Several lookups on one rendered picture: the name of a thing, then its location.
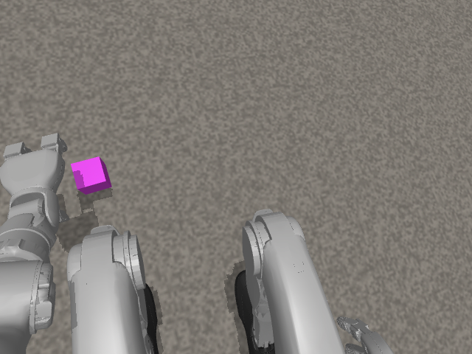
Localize left robot foot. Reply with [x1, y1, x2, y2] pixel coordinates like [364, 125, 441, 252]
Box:
[144, 284, 159, 354]

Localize left robot arm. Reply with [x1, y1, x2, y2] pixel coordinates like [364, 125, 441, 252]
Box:
[0, 187, 60, 354]

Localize left robot hand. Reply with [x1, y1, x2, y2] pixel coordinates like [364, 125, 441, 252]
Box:
[0, 133, 70, 223]

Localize right robot foot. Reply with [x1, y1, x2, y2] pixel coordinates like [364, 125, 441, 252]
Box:
[235, 270, 275, 354]

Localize cube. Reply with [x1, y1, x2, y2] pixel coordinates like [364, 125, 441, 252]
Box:
[71, 156, 112, 195]

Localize right robot hand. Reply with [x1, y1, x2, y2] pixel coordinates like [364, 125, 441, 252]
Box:
[337, 316, 394, 354]

